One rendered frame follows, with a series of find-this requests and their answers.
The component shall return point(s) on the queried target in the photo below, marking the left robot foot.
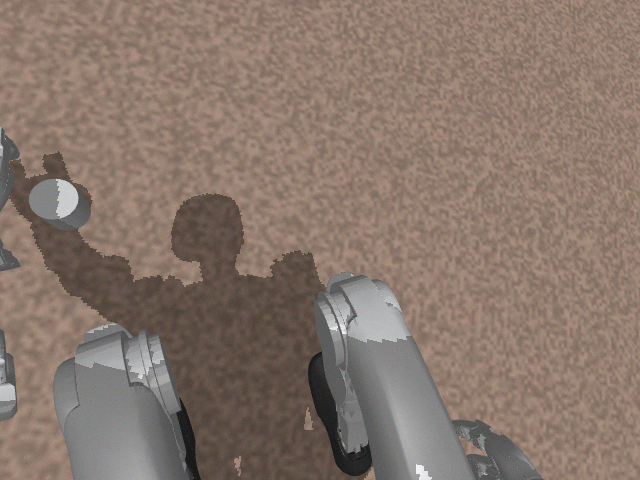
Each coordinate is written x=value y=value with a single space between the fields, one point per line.
x=189 y=441

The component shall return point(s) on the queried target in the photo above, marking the left robot hand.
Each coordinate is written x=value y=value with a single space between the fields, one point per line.
x=8 y=151

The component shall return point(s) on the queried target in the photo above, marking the right robot hand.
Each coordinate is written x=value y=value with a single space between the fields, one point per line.
x=505 y=460

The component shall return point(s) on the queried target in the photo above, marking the left robot arm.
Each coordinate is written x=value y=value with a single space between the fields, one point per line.
x=8 y=395

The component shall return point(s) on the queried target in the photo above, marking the right robot foot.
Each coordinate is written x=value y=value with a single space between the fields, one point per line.
x=353 y=464

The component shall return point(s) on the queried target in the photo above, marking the tin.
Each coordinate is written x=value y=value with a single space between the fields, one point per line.
x=59 y=203

